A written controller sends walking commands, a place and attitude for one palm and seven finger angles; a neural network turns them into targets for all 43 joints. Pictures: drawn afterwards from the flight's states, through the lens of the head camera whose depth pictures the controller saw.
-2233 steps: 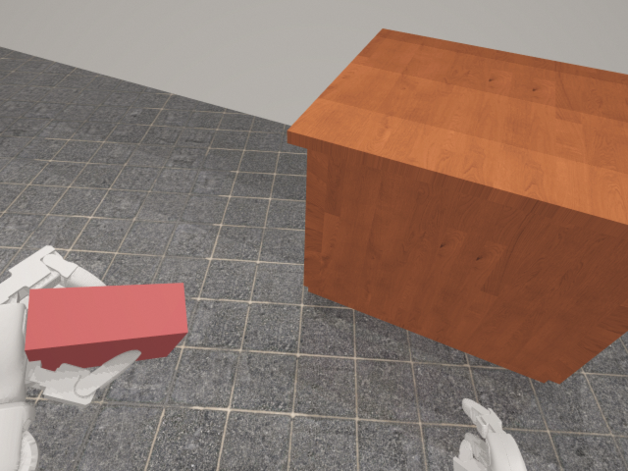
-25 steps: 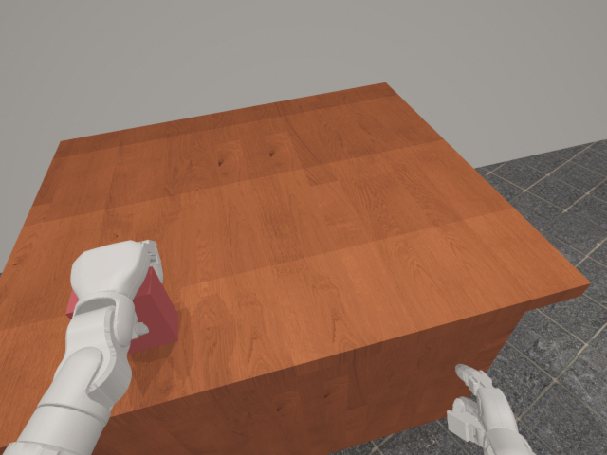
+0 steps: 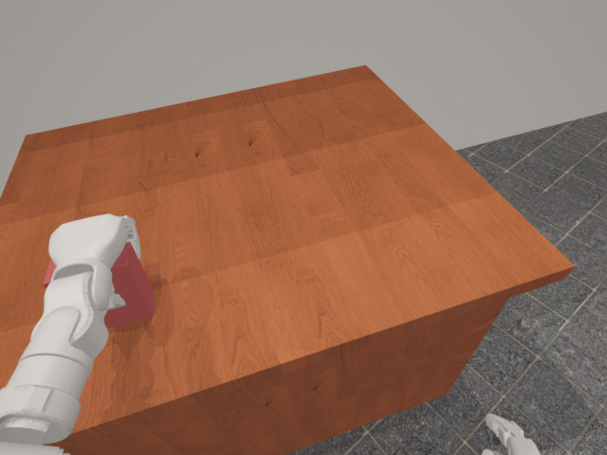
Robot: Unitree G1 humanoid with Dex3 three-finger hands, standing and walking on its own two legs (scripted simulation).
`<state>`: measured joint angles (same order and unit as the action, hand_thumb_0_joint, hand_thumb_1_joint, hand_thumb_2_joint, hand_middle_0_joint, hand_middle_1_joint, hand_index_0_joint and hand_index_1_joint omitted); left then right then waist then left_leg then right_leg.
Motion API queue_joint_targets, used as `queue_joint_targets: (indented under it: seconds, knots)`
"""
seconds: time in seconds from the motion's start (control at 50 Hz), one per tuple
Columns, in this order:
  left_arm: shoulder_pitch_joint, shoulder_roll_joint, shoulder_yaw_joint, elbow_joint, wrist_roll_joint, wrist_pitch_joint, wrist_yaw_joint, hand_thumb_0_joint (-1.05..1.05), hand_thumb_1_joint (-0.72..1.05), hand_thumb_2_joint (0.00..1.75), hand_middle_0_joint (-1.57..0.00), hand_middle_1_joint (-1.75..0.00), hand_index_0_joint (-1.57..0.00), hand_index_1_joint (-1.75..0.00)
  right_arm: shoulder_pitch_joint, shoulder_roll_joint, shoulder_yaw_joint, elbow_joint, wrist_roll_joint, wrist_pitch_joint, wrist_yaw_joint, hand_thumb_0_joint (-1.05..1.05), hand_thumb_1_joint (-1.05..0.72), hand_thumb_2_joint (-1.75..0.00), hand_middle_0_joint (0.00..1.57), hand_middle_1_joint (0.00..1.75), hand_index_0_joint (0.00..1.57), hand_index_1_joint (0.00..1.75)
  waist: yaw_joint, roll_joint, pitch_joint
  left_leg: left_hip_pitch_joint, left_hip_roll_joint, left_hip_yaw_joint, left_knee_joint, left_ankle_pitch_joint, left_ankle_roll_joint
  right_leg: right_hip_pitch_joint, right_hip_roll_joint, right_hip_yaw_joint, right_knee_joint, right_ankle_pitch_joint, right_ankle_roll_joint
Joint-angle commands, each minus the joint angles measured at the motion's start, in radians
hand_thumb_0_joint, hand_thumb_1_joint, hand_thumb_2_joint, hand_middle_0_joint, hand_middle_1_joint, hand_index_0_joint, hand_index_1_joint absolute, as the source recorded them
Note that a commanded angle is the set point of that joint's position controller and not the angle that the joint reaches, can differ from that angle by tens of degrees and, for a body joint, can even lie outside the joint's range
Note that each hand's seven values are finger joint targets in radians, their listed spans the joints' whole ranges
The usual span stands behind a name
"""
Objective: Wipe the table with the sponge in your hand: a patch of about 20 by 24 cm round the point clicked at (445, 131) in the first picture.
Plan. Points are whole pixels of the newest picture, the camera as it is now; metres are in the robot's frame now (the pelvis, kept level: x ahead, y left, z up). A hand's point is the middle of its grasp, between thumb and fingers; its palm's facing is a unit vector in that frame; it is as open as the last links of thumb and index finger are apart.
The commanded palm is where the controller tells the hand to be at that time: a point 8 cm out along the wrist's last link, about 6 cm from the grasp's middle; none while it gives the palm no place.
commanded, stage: wipe forward along the first lane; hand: left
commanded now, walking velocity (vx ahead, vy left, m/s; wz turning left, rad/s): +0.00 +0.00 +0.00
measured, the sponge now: (111, 297) +0.31 +0.33 +0.02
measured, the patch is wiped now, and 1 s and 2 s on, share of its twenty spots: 0.30 0.35 0.40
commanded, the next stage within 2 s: slide across to the middle lane in 0.76 s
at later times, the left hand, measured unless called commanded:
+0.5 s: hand (103, 242) +0.37 +0.35 +0.08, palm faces -0.11 +0.00 -0.99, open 9.4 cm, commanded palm +0.36 +0.34 +0.11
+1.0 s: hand (109, 220) +0.41 +0.36 +0.08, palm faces -0.12 +0.05 -0.99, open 9.4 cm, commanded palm +0.40 +0.33 +0.12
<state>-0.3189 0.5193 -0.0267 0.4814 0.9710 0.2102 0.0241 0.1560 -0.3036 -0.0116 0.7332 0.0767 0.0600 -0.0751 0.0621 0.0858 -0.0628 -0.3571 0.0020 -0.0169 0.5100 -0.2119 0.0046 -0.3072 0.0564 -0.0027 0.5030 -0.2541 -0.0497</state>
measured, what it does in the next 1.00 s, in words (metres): stands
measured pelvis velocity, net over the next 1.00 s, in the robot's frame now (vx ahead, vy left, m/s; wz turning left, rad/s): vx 0.01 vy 0.03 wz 0.00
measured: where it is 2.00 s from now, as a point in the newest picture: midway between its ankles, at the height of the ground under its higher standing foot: outside the picture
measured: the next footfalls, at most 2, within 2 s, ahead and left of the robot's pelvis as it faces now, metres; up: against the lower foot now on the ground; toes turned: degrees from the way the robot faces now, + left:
none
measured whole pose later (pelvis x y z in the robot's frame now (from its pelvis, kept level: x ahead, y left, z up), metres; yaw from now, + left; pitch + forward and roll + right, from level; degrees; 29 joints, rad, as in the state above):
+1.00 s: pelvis +0.01 +0.03 +0.00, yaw +0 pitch +10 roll -2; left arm -0.68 0.60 -0.04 0.91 1.04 0.12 0.08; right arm 0.25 -0.28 -0.02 0.75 0.08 0.10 -0.05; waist 0.00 0.05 -0.10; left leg -0.49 -0.01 -0.01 0.55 -0.23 0.03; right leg -0.41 0.04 0.00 0.50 -0.25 -0.02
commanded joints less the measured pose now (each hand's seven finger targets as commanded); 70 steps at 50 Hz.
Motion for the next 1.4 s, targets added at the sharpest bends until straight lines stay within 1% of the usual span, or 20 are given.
queue_joint_targets:
  seconds: [0.0, 0.08, 0.12, 0.18, 0.28, 0.32, 0.38, 0.42, 0.58, 0.62, 0.68, 0.7, 0.82, 0.86, 0.92, 0.98, 1.02, 1.14, 1.2, 1.38]
  knots:
    - [-0.234, 0.198, 0.053, 0.005, 0.019, 0.005, 0.041, 0.0, 0.1, 1.3, -1.2, -1.6, -1.2, -1.6, -0.124, -0.116, -0.031, -0.143, 0.003, -0.039, -0.011, 0.0, -0.9, -0.9, 0.2, 0.3, 0.2, 0.3, -0.022, -0.17, -0.143, 0.053, -0.044, -0.009, -0.029, 0.029, 0.049, 0.02, -0.034, 0.093, -0.116, 0.139, 0.002]
    - [-0.3, 0.209, 0.044, 0.044, 0.033, 0.0, 0.044, 0.0, 0.1, 1.3, -1.2, -1.6, -1.2, -1.6, -0.111, -0.116, -0.031, -0.139, 0.005, -0.035, -0.01, 0.0, -0.9, -0.9, 0.2, 0.3, 0.2, 0.3, -0.032, -0.145, -0.148, 0.054, -0.041, -0.01, -0.03, 0.023, 0.05, 0.001, -0.033, 0.083, -0.116, 0.113, -0.001]
    - [-0.323, 0.259, 0.082, 0.053, 0.034, -0.006, 0.045, 0.0, 0.1, 1.3, -1.2, -1.6, -1.2, -1.6, -0.105, -0.122, -0.032, -0.135, 0.005, -0.031, -0.009, 0.0, -0.9, -0.9, 0.2, 0.3, 0.2, 0.3, -0.027, -0.123, -0.167, 0.052, -0.041, -0.013, -0.032, 0.036, 0.049, 0.014, -0.031, 0.087, -0.109, 0.131, -0.006]
    - [-0.342, 0.206, 0.031, 0.087, 0.042, -0.011, 0.044, 0.0, 0.1, 1.3, -1.2, -1.6, -1.2, -1.6, -0.098, -0.115, -0.029, -0.144, 0.006, -0.023, -0.007, 0.0, -0.9, -0.9, 0.2, 0.3, 0.2, 0.3, -0.037, -0.133, -0.162, 0.049, -0.039, -0.012, -0.03, 0.024, 0.05, -0.006, -0.032, 0.071, -0.111, 0.11, -0.002]
    - [-0.419, 0.265, 0.065, 0.166, 0.052, -0.031, 0.049, 0.0, 0.1, 1.3, -1.2, -1.6, -1.2, -1.6, -0.071, -0.121, -0.028, -0.135, 0.007, -0.017, -0.012, 0.0, -0.9, -0.9, 0.2, 0.3, 0.2, 0.3, -0.05, -0.165, -0.155, 0.023, -0.035, -0.013, -0.029, -0.002, 0.052, -0.022, -0.032, 0.065, -0.113, 0.076, 0.003]
    - [-0.429, 0.276, 0.081, 0.155, 0.054, -0.045, 0.052, 0.0, 0.1, 1.3, -1.2, -1.6, -1.2, -1.6, -0.069, -0.121, -0.032, -0.136, 0.004, -0.017, -0.009, 0.0, -0.9, -0.9, 0.2, 0.3, 0.2, 0.3, -0.038, -0.109, -0.184, 0.037, -0.034, -0.013, -0.029, 0.029, 0.051, -0.014, -0.032, 0.062, -0.104, 0.109, -0.005]
    - [-0.493, 0.252, 0.038, 0.201, 0.067, -0.045, 0.055, 0.0, 0.1, 1.3, -1.2, -1.6, -1.2, -1.6, -0.05, -0.118, -0.03, -0.134, 0.007, -0.011, -0.008, 0.0, -0.9, -0.9, 0.2, 0.3, 0.2, 0.3, -0.061, -0.114, -0.17, 0.039, -0.029, -0.015, -0.027, 0.007, 0.052, -0.051, -0.031, 0.051, -0.11, 0.066, -0.001]
    - [-0.512, 0.314, 0.087, 0.213, 0.066, -0.054, 0.057, 0.0, 0.1, 1.3, -1.2, -1.6, -1.2, -1.6, -0.043, -0.125, -0.032, -0.13, 0.006, -0.01, -0.01, 0.0, -0.9, -0.9, 0.2, 0.3, 0.2, 0.3, -0.052, -0.107, -0.199, 0.033, -0.029, -0.017, -0.025, 0.021, 0.053, -0.03, -0.03, 0.06, -0.106, 0.089, -0.006]
    - [-0.564, 0.266, 0.031, 0.285, 0.088, -0.076, 0.06, 0.0, 0.1, 1.3, -1.2, -1.6, -1.2, -1.6, 0.011, -0.125, -0.04, -0.121, 0.004, 0.001, -0.001, 0.0, -0.9, -0.9, 0.2, 0.3, 0.2, 0.3, -0.072, -0.087, -0.239, 0.053, -0.019, -0.017, -0.008, 0.069, 0.051, -0.059, -0.028, 0.035, -0.088, 0.126, -0.006]
    - [-0.575, 0.316, 0.079, 0.281, 0.085, -0.088, 0.063, 0.0, 0.1, 1.3, -1.2, -1.6, -1.2, -1.6, 0.014, -0.13, -0.04, -0.119, 0.002, 0.003, -0.001, 0.0, -0.9, -0.9, 0.2, 0.3, 0.2, 0.3, -0.059, -0.065, -0.263, 0.054, -0.019, -0.025, -0.012, 0.102, 0.048, -0.046, -0.024, 0.037, -0.081, 0.155, -0.015]
    - [-0.636, 0.264, 0.019, 0.315, 0.081, -0.087, 0.07, 0.0, 0.1, 1.3, -1.2, -1.6, -1.2, -1.6, 0.03, -0.13, -0.04, -0.112, 0.005, 0.006, 0.001, 0.0, -0.9, -0.9, 0.2, 0.3, 0.2, 0.3, -0.097, -0.099, -0.202, 0.043, -0.011, -0.027, -0.012, 0.055, 0.051, -0.101, -0.023, 0.025, -0.091, 0.103, -0.005]
    - [-0.632, 0.318, 0.069, 0.343, 0.088, -0.087, 0.076, 0.0, 0.1, 1.3, -1.2, -1.6, -1.2, -1.6, 0.042, -0.138, -0.045, -0.101, 0.004, 0.007, 0.002, 0.0, -0.9, -0.9, 0.2, 0.3, 0.2, 0.3, -0.089, -0.12, -0.213, 0.036, -0.009, -0.032, -0.014, 0.045, 0.05, -0.1, -0.021, 0.025, -0.089, 0.087, -0.006]
    - [-0.682, 0.33, 0.071, 0.35, 0.091, -0.103, 0.085, 0.0, 0.1, 1.3, -1.2, -1.6, -1.2, -1.6, 0.064, -0.138, -0.048, -0.092, 0.0, 0.007, 0.006, 0.0, -0.9, -0.9, 0.2, 0.3, 0.2, 0.3, -0.089, -0.072, -0.272, 0.052, -0.008, -0.033, -0.004, 0.106, 0.047, -0.09, -0.019, 0.026, -0.074, 0.143, -0.014]
    - [-0.686, 0.261, 0.007, 0.345, 0.09, -0.098, 0.084, 0.0, 0.1, 1.3, -1.2, -1.6, -1.2, -1.6, 0.068, -0.131, -0.049, -0.097, 0.001, 0.009, 0.009, 0.0, -0.9, -0.9, 0.2, 0.3, 0.2, 0.3, -0.103, -0.074, -0.279, 0.072, -0.007, -0.028, 0.002, 0.111, 0.047, -0.099, -0.018, 0.021, -0.074, 0.141, -0.008]
    - [-0.696, 0.258, 0.029, 0.269, 0.069, -0.108, 0.088, 0.0, 0.1, 1.3, -1.2, -1.6, -1.2, -1.6, 0.058, -0.122, -0.056, -0.1, -0.002, 0.005, 0.012, 0.0, -0.9, -0.9, 0.2, 0.3, 0.2, 0.3, -0.082, -0.023, -0.342, 0.132, -0.001, -0.04, -0.001, 0.175, 0.042, -0.077, -0.015, 0.024, -0.071, 0.176, -0.018]
    - [-0.693, 0.204, -0.006, 0.258, 0.037, -0.1, 0.095, 0.0, 0.1, 1.3, -1.2, -1.6, -1.2, -1.6, 0.048, -0.115, -0.056, -0.098, 0.004, 0.007, 0.012, 0.0, -0.9, -0.9, 0.2, 0.3, 0.2, 0.3, -0.094, -0.064, -0.312, 0.133, 0.0, -0.035, -0.006, 0.158, 0.042, -0.068, -0.018, 0.017, -0.084, 0.171, -0.008]
    - [-0.707, 0.223, 0.027, 0.235, 0.008, -0.095, 0.101, 0.0, 0.1, 1.3, -1.2, -1.6, -1.2, -1.6, 0.026, -0.118, -0.053, -0.096, 0.007, 0.0, 0.011, 0.0, -0.9, -0.9, 0.2, 0.3, 0.2, 0.3, -0.083, -0.065, -0.304, 0.134, 0.003, -0.04, -0.021, 0.16, 0.043, -0.055, -0.02, 0.019, -0.09, 0.18, -0.011]
    - [-0.743, 0.172, -0.042, 0.203, 0.041, -0.03, 0.104, 0.0, 0.1, 1.3, -1.2, -1.6, -1.2, -1.6, -0.001, -0.113, -0.045, -0.092, 0.007, 0.002, 0.018, 0.0, -0.9, -0.9, 0.2, 0.3, 0.2, 0.3, -0.089, -0.023, -0.272, 0.178, 0.001, -0.049, -0.032, 0.2, 0.034, -0.067, -0.018, 0.001, -0.086, 0.181, -0.017]
    - [-0.696, 0.158, -0.033, 0.191, 0.034, 0.0, 0.104, 0.0, 0.1, 1.3, -1.2, -1.6, -1.2, -1.6, -0.018, -0.109, -0.046, -0.1, 0.006, 0.005, 0.022, 0.0, -0.9, -0.9, 0.2, 0.3, 0.2, 0.3, -0.071, -0.052, -0.305, 0.189, 0.001, -0.048, -0.032, 0.212, 0.032, -0.04, -0.019, 0.004, -0.091, 0.194, -0.016]
    - [-0.782, 0.044, -0.122, 0.159, 0.031, 0.059, 0.098, 0.0, 0.1, 1.3, -1.2, -1.6, -1.2, -1.6, -0.055, -0.093, -0.034, -0.11, 0.003, 0.013, 0.02, 0.0, -0.9, -0.9, 0.2, 0.3, 0.2, 0.3, -0.09, -0.054, -0.317, 0.22, 0.0, -0.045, -0.02, 0.255, 0.024, -0.048, -0.023, -0.006, -0.08, 0.239, -0.014]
